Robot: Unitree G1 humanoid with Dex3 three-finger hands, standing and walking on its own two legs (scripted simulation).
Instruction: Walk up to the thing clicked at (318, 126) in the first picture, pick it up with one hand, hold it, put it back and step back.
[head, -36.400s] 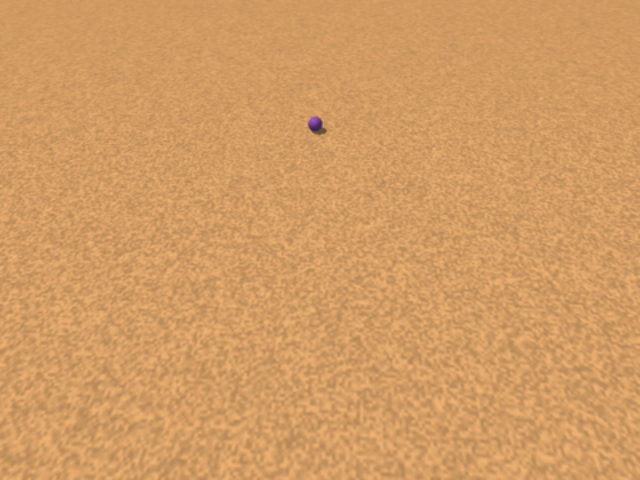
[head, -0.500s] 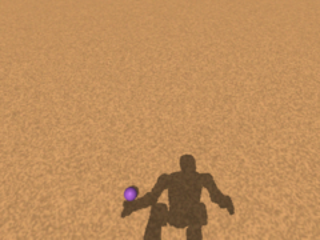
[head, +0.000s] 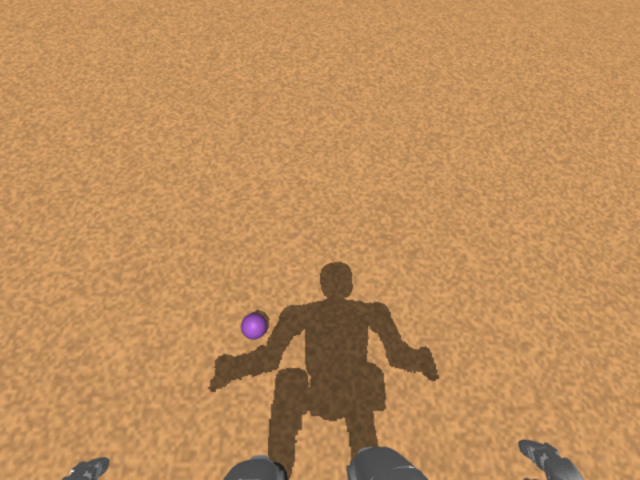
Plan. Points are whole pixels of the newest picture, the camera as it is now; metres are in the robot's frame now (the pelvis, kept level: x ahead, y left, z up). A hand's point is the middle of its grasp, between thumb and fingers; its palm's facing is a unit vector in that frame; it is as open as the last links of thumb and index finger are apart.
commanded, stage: step back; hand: left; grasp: from above
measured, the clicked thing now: (254, 326) +0.57 +0.16 -0.72
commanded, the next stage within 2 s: none
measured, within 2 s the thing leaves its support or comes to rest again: neither
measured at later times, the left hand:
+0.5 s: hand out of the picture -0.02 +0.27 -0.15, palm faces +0.04 -0.92 -0.39, open 7.4 cm
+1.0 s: hand out of the picture -0.25 +0.23 -0.14, palm faces -0.03 -0.91 -0.40, open 7.4 cm
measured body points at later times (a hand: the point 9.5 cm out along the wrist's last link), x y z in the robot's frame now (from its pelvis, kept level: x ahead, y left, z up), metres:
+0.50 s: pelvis -0.14 +0.00 -0.01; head -0.09 +0.01 +0.43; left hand -0.02 +0.32 -0.12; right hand -0.05 -0.32 -0.12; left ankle -0.15 +0.11 -0.73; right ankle -0.06 -0.14 -0.73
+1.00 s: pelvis -0.31 -0.04 -0.01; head -0.28 -0.06 +0.44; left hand -0.25 +0.28 -0.11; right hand -0.20 -0.36 -0.12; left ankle -0.23 +0.11 -0.67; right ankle -0.31 -0.16 -0.73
